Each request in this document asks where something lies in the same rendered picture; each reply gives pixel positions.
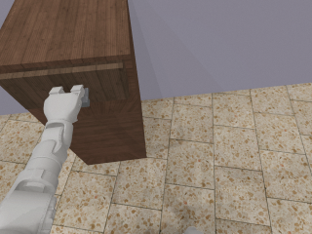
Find left robot hand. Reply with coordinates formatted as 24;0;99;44
43;84;85;124

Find cabinet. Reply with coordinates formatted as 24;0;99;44
0;0;147;166

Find handle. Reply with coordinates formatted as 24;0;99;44
81;88;90;107

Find left robot upper arm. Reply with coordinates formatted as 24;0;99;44
0;190;57;234

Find robot left forearm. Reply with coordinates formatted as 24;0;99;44
0;119;74;214

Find right robot shin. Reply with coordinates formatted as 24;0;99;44
184;226;197;233

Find drawer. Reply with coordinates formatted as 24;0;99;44
0;59;130;110

